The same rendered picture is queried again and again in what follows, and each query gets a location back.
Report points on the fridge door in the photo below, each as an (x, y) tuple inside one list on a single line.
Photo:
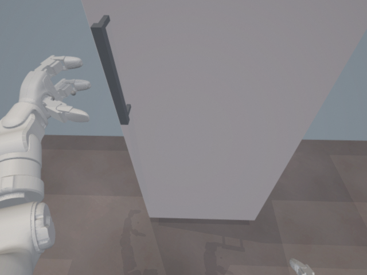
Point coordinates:
[(222, 92)]

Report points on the robot right hand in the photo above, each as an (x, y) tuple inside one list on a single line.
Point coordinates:
[(300, 268)]

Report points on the left robot forearm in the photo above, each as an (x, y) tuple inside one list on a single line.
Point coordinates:
[(21, 132)]

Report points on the handle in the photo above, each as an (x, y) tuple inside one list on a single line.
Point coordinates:
[(105, 53)]

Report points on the left robot upper arm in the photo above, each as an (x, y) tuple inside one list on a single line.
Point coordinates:
[(26, 230)]

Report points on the robot left hand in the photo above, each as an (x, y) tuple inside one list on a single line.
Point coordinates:
[(37, 88)]

